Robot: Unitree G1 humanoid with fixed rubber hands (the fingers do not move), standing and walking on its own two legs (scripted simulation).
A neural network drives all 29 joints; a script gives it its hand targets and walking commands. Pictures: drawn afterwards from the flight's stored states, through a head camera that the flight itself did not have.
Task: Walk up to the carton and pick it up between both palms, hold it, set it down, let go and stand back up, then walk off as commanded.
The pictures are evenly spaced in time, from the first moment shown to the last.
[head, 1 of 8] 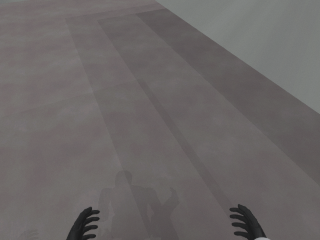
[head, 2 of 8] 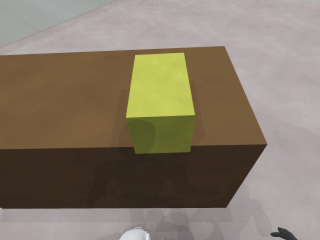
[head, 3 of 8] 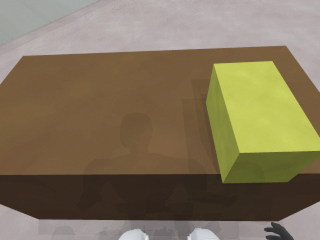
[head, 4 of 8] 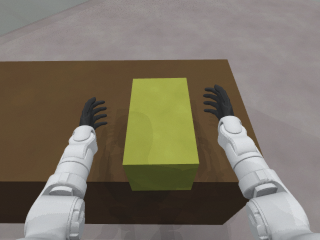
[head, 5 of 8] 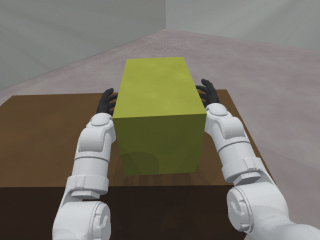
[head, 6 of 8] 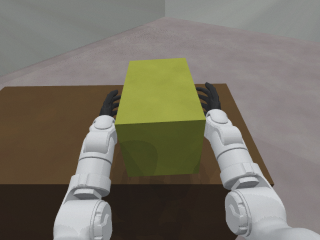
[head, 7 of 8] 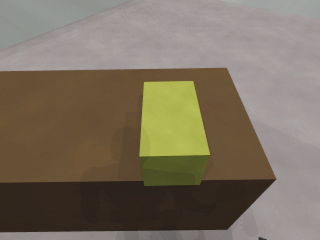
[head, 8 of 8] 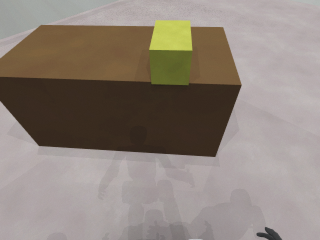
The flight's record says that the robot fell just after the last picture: no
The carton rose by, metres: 0.21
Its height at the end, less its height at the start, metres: +0.00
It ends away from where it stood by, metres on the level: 0.01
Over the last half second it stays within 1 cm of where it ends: yes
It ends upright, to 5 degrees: yes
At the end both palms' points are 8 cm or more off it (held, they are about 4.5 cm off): yes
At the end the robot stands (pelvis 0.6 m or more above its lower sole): yes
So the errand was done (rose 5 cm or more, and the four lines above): yes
